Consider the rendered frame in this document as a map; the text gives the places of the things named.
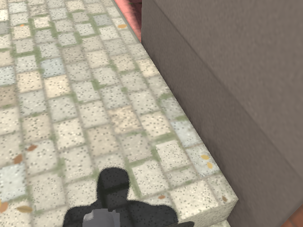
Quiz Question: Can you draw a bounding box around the robot left thigh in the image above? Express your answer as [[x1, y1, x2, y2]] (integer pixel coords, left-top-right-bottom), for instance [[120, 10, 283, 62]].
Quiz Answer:
[[82, 208, 120, 227]]

